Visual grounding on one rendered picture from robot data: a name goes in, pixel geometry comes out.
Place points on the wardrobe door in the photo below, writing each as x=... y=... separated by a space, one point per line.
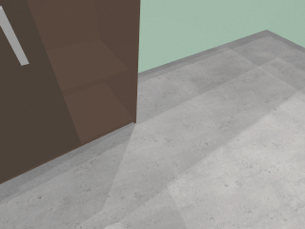
x=35 y=122

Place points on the handle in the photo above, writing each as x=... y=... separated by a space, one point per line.
x=8 y=31

